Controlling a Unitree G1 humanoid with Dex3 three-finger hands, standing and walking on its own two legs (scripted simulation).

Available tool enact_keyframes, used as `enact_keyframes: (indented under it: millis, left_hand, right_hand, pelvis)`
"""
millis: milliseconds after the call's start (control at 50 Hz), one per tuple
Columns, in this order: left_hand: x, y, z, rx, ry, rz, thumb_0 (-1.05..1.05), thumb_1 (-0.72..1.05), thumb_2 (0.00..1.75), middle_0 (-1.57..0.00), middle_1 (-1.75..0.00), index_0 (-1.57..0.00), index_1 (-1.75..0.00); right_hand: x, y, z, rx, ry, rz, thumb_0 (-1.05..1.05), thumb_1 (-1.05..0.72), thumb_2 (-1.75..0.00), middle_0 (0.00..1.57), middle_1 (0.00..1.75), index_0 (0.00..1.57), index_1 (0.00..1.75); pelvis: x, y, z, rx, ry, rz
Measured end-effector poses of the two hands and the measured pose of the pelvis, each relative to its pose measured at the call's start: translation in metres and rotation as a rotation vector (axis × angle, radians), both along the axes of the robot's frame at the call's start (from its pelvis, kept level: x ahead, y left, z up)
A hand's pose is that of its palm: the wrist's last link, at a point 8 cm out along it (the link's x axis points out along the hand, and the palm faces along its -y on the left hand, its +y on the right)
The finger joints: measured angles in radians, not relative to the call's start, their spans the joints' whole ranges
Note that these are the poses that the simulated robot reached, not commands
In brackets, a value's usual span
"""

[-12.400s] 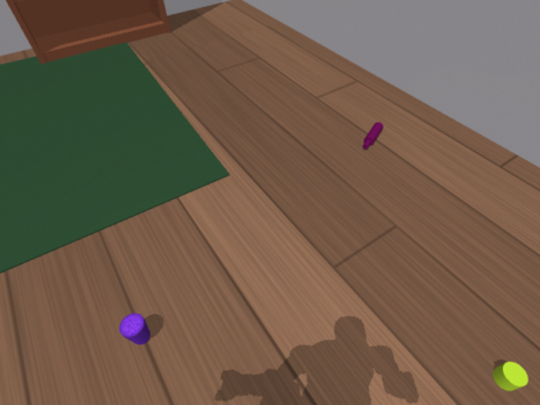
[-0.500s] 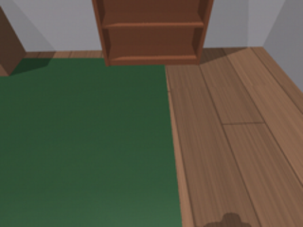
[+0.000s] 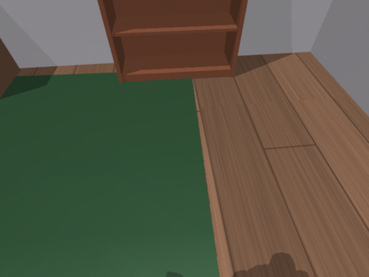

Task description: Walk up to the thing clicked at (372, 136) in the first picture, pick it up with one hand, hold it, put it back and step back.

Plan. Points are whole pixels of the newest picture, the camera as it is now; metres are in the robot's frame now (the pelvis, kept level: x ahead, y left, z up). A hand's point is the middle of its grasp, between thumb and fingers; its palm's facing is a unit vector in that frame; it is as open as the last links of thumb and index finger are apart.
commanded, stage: stand
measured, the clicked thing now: out of the picture -0.16 -1.02 -0.76
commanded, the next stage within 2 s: walk up in 1.92 s
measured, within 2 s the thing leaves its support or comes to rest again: neither
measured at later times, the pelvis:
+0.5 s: pelvis +0.02 +0.00 +0.00, yaw +0 degrees
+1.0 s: pelvis +0.02 +0.00 +0.00, yaw +0 degrees
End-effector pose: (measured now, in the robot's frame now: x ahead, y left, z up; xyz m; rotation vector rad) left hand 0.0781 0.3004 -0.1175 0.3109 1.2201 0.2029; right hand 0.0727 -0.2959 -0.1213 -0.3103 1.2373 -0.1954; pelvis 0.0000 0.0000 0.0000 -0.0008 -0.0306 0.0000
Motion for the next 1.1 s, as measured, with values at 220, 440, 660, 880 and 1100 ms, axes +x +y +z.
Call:
enact_keyframes:
  millis: [220,440,660,880,1100]
  left_hand:
    - [0.015,-0.003,0.001,0.001,-0.007,-0.010,0.01,0.90,0.90,-0.20,-0.30,-0.20,-0.30]
    - [0.019,-0.005,0.000,-0.006,-0.001,-0.003,0.01,0.90,0.90,-0.20,-0.30,-0.20,-0.30]
    - [0.015,-0.004,0.000,-0.004,0.013,0.003,0.01,0.90,0.90,-0.20,-0.30,-0.20,-0.30]
    - [0.013,-0.002,0.001,0.001,0.024,0.008,0.01,0.91,0.90,-0.20,-0.30,-0.20,-0.30]
    - [0.015,-0.003,0.001,0.006,0.025,0.002,0.01,0.91,0.90,-0.20,-0.30,-0.20,-0.30]
  right_hand:
    - [0.011,-0.002,0.000,-0.002,0.000,-0.001,0.01,-0.90,-0.90,0.20,0.30,0.21,0.30]
    - [0.022,-0.002,0.002,-0.004,-0.012,0.005,0.01,-0.90,-0.90,0.20,0.30,0.21,0.30]
    - [0.026,0.000,0.002,-0.003,-0.013,0.010,0.01,-0.90,-0.90,0.20,0.30,0.21,0.30]
    - [0.024,0.000,0.000,-0.001,-0.002,0.011,0.01,-0.90,-0.90,0.20,0.30,0.21,0.30]
    - [0.022,-0.002,0.000,-0.001,0.002,0.006,0.01,-0.90,-0.90,0.20,0.30,0.21,0.30]
  pelvis:
    - [0.010,-0.002,0.001,-0.001,0.008,-0.004]
    - [0.016,-0.002,0.001,0.000,0.008,-0.005]
    - [0.019,-0.001,0.001,0.000,0.009,-0.004]
    - [0.021,-0.001,0.001,0.002,0.010,-0.005]
    - [0.023,-0.002,0.001,0.002,0.009,-0.008]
